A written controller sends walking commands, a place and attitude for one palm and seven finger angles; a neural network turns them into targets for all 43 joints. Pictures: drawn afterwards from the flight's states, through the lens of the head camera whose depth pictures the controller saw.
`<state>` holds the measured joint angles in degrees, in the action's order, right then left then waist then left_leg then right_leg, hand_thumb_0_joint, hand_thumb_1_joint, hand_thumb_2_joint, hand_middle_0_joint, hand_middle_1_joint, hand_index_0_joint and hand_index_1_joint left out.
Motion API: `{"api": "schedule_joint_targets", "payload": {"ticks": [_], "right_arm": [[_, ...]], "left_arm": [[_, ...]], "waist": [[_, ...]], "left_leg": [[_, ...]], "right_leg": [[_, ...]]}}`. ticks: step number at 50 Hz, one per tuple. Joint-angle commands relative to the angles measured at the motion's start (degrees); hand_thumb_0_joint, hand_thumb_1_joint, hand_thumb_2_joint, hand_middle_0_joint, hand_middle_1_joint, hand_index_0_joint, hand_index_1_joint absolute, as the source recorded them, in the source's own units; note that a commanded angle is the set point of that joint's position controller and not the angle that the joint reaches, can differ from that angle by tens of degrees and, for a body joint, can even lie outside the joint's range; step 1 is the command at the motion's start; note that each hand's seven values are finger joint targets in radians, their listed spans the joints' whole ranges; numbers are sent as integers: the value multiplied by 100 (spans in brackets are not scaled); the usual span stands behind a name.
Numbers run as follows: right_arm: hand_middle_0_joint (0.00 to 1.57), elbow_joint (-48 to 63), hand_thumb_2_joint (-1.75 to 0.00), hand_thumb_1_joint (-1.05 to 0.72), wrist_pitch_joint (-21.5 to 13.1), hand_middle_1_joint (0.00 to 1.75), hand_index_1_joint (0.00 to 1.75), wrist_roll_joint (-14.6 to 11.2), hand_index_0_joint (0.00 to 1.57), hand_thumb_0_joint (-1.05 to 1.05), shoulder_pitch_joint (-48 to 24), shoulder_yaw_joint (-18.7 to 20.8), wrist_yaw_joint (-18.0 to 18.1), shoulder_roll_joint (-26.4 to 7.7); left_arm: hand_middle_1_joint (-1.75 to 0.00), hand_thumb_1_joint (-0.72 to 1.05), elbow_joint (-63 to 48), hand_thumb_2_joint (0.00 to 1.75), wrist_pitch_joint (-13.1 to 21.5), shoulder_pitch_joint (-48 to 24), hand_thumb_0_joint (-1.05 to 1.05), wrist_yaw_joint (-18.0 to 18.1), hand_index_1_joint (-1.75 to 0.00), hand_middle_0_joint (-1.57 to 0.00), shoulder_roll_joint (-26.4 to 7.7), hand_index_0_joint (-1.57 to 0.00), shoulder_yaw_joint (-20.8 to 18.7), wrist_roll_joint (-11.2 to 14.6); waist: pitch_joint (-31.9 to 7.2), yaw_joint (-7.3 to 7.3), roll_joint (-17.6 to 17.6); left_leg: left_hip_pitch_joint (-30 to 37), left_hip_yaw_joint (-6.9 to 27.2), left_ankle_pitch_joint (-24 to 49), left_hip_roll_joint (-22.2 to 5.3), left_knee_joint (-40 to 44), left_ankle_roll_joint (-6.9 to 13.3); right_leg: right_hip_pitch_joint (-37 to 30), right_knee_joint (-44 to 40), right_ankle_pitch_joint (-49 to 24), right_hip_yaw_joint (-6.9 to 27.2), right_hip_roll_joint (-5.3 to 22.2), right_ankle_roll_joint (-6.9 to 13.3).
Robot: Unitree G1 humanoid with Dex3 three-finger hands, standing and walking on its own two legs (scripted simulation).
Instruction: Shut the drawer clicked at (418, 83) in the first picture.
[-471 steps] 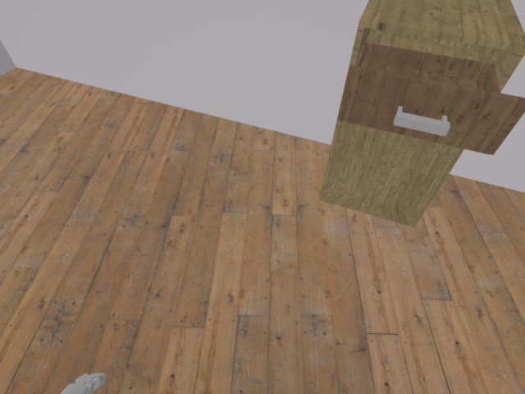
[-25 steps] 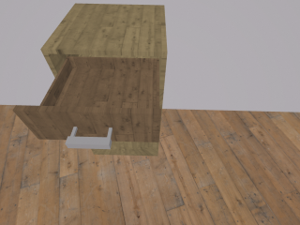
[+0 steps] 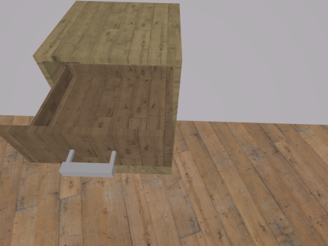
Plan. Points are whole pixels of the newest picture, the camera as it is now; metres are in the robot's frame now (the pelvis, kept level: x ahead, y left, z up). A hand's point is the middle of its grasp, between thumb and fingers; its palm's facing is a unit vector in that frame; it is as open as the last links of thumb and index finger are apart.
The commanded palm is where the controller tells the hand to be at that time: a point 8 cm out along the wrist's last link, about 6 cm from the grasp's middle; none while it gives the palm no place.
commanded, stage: come to a stop and stand still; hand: left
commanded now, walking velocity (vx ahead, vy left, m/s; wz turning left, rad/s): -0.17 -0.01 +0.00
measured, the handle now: (90, 161) +0.31 +0.22 +0.00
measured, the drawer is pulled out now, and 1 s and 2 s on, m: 0.28 0.28 0.28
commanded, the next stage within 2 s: look again from close up in 0.84 s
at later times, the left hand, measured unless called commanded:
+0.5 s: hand out of the picture +0.01 +0.19 -0.17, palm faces +0.01 -0.97 -0.24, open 7.3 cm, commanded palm none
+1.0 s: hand out of the picture -0.12 +0.19 -0.17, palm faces +0.03 -0.99 -0.17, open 7.4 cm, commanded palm none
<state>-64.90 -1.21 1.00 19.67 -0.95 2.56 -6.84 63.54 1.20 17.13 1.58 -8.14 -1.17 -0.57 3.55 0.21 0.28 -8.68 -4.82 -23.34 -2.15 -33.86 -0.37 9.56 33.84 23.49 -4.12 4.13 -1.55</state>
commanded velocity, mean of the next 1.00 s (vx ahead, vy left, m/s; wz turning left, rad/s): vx -0.02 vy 0.00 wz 0.00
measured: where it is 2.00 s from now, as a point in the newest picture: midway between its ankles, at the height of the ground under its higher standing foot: outside the picture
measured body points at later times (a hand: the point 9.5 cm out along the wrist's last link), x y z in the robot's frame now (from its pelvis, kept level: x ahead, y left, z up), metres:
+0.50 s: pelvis -0.04 +0.01 +0.00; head -0.03 +0.01 +0.45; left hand +0.01 +0.24 -0.15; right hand +0.04 -0.24 -0.14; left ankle +0.00 +0.11 -0.73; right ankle -0.07 -0.13 -0.73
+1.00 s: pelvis -0.06 +0.03 +0.01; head -0.05 +0.04 +0.46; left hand -0.12 +0.24 -0.15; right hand -0.09 -0.20 -0.15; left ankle +0.00 +0.11 -0.73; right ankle -0.07 -0.13 -0.73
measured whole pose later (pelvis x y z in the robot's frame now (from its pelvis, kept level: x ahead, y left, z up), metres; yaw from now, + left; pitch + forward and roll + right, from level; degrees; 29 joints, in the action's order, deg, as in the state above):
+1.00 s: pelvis -0.06 +0.03 +0.01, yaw +1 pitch -1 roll -1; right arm -62.9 1.0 0.8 19.9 0.0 0.4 -8.5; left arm 62.3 0.0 22.9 1.7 -8.9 1.1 -0.7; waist 1.6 -0.1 0.4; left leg -17.5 -3.4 -8.1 1.5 -26.0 3.5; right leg 11.2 26.6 15.1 -1.2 3.1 -1.6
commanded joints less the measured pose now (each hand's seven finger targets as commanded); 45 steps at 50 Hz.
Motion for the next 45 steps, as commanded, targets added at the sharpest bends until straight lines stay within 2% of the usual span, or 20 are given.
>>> {"api": "schedule_joint_targets", "payload": {"ticks": [1,5,11,12,13,14,15,16,17,19,20,21,22,23,24,27,32,35,40,45], "right_arm": [[20,336,-90,-90,-52,30,30,-93,20,0,147,190,47,-562],[20,325,-90,-90,-2,30,30,-59,20,0,258,320,63,-644],[20,478,-90,-90,14,30,30,-8,20,0,156,386,27,-779],[20,514,-90,-90,16,30,30,-13,20,0,71,373,25,-808],[20,979,-90,-90,-19,30,30,-140,20,0,-508,544,-84,-1337],[20,1426,-90,-90,-94,30,30,-76,20,0,-407,460,-125,-1079],[20,1488,-90,-90,-96,30,30,-76,20,0,-471,367,-174,-575],[20,1555,-90,-90,-53,30,30,-80,20,0,-675,346,-158,-518],[20,1550,-90,-90,-7,30,30,-96,20,0,-768,321,-178,-490],[20,1272,-90,-90,39,30,30,-46,20,0,-55,329,-197,-655],[20,1195,-90,-90,44,30,30,-4,20,0,87,361,-196,-954],[20,1275,-90,-90,69,30,30,14,20,0,-116,360,-175,-1210],[20,1377,-90,-90,120,30,30,27,20,0,-458,349,-181,-1302],[20,1440,-90,-90,129,30,30,9,20,0,-748,292,-165,-1199],[20,1464,-90,-90,147,30,30,7,20,0,-867,275,-169,-1098],[20,1413,-90,-90,189,30,30,-8,20,0,-605,273,-219,-1058],[20,1271,-90,-90,167,30,30,11,20,0,-368,284,-239,-1078],[20,1169,-90,-90,130,30,30,1,20,0,-269,278,-229,-988],[20,903,-90,-90,111,30,30,-18,20,0,-131,252,-220,-955],[20,620,-90,-90,89,30,30,-40,20,0,15,229,-206,-863]], "left_arm": [[-30,90,-66,90,56,739,0,148,-30,-20,-777,-20,-127,15],[-30,90,-356,90,-40,274,0,166,-30,-20,-664,-20,-173,-4],[-30,90,-694,90,-110,-87,0,132,-30,-20,-492,-20,-212,-41],[-30,90,-662,90,-110,39,0,127,-30,-20,-499,-20,-212,-33],[-30,90,-363,90,107,628,0,243,-30,-20,-944,-20,-200,-62],[-30,90,-565,90,152,663,0,214,-30,-20,-1331,-20,-317,-179],[-30,90,-656,90,191,826,0,214,-30,-20,-1389,-20,-298,-155],[-30,90,-804,90,170,587,0,224,-30,-20,-1144,-20,-157,-194],[-30,90,-938,90,122,505,0,213,-30,-20,-1199,-20,-108,-172],[-30,90,-1103,90,65,-97,0,196,-30,-20,-1270,-20,-90,-3],[-30,90,-1166,90,-6,-155,0,183,-30,-20,-1097,-20,-87,42],[-30,90,-1190,90,-124,-51,0,183,-30,-20,-864,-20,-50,42],[-30,90,-1212,90,-215,61,0,185,-30,-20,-679,-20,-21,-29],[-30,90,-1138,90,-222,161,0,156,-30,-20,-669,-20,38,-59],[-30,90,-1065,90,-220,247,0,138,-30,-20,-777,-20,36,-71],[-30,90,-1017,90,-147,50,0,79,-30,-20,-917,-20,59,-50],[-30,90,-999,90,-121,288,0,53,-30,-20,-878,-20,31,-53],[-30,90,-909,90,-79,444,0,49,-30,-20,-795,-20,42,-50],[-30,90,-676,90,-65,689,0,47,-30,-20,-690,-20,74,-45],[-30,90,-418,90,-23,880,0,57,-30,-20,-582,-20,121,-35]], "waist": [[-463,76,405],[-386,-31,-86],[-130,-37,-536],[-201,32,-484],[-352,243,536],[-481,212,862],[-945,257,1582],[-1087,137,1161],[-1206,115,806],[-1413,-339,730],[-1294,-326,225],[-922,-144,-469],[-92,1,-578],[531,112,-698],[785,132,-928],[585,-109,18],[183,-89,-198],[66,-62,-38],[207,-26,-236],[214,-3,-117]], "left_leg": [[-324,0,3474,-133,482,24],[436,2,5056,-375,579,122],[965,302,5979,-713,745,389],[921,283,5766,-698,687,366],[345,141,5790,-708,-887,101],[-1161,-175,3152,-22,-1419,-162],[-2203,8,-122,116,-1575,15],[-2462,76,-730,213,-1201,55],[-1963,-60,-425,353,-637,53],[-259,-143,1709,391,559,75],[384,282,3139,-178,445,225],[104,1090,3618,-851,674,555],[-784,1236,2662,-1012,1021,722],[-1283,1268,1819,-761,1133,678],[-1329,1155,1440,-544,1116,561],[-958,870,-135,-230,1190,277],[-872,1009,-499,-270,1500,289],[-783,988,-246,-264,1514,289],[-902,1132,-382,-291,1726,297],[-852,1149,-229,-290,1775,293]], "right_leg": [[-881,100,-6475,184,638,342],[-92,176,-4747,129,337,232],[558,-226,-1747,-35,10,145],[371,-459,-1983,-17,45,161],[288,-1319,-4093,367,172,91],[-1356,-815,-7503,522,762,319],[-2154,-257,-9292,1187,1478,773],[-2411,-7,-9207,824,1426,821],[-2034,195,-8672,720,1194,772],[-957,499,-6272,347,717,536],[-145,524,-4054,186,449,357],[283,266,-1433,79,64,179],[331,-36,145,60,-147,171],[417,-459,92,139,-146,212],[573,-685,-216,301,-80,268],[957,-1214,570,615,141,381],[893,-1233,691,539,84,318],[822,-1320,537,587,106,323],[836,-1336,454,574,73,315],[784,-1391,279,638,84,329]]}}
